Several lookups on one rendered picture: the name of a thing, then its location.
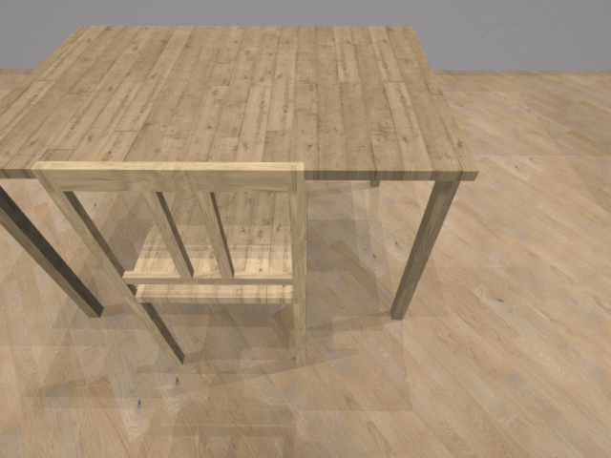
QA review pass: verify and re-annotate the chair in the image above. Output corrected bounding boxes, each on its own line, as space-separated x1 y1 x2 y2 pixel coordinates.
31 161 307 366

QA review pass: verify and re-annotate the table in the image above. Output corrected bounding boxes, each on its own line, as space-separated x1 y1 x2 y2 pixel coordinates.
0 26 479 320

